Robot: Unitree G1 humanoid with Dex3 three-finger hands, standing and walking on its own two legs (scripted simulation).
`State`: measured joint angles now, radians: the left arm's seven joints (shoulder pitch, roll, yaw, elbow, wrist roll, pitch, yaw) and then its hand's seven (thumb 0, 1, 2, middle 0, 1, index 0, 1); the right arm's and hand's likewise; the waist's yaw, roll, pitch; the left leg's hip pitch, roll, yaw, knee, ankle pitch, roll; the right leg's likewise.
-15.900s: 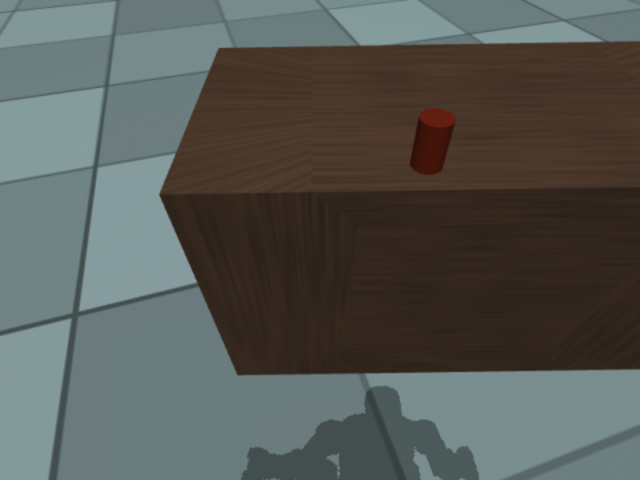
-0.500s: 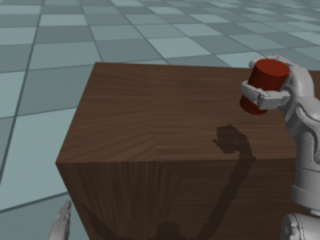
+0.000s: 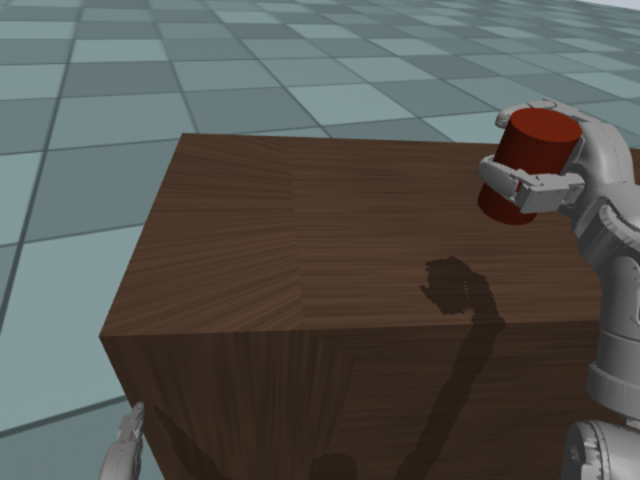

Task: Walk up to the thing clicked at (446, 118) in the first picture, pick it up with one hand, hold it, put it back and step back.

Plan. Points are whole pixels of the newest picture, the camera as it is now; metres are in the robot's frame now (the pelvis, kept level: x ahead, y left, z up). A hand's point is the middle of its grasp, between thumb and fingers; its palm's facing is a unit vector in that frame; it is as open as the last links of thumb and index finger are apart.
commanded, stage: hold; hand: right
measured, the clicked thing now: (523, 168) +0.33 -0.17 +0.30
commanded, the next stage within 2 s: none
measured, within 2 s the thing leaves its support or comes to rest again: neither
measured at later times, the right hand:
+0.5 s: hand (515, 158) +0.33 -0.15 +0.31, palm faces +0.06 +1.00 -0.05, open 8.6 cm
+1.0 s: hand (523, 161) +0.32 -0.16 +0.32, palm faces +0.06 +1.00 -0.06, open 8.6 cm
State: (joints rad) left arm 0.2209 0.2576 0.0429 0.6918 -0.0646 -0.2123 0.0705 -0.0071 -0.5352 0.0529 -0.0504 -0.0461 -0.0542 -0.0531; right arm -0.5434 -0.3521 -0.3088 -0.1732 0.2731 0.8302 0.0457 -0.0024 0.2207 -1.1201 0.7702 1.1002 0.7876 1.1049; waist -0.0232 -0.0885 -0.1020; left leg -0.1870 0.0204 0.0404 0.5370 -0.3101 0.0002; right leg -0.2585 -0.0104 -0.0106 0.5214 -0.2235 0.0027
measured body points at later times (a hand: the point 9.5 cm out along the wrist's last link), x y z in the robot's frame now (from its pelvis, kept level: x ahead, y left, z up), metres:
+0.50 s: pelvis +0.00 +0.00 +0.00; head -0.06 +0.04 +0.44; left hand +0.18 +0.25 -0.08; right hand +0.32 -0.21 +0.32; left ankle -0.01 +0.12 -0.73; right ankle +0.04 -0.12 -0.73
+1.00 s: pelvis -0.01 +0.00 +0.00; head -0.07 +0.04 +0.44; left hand +0.18 +0.25 -0.08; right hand +0.31 -0.21 +0.32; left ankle -0.01 +0.12 -0.73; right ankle +0.04 -0.12 -0.73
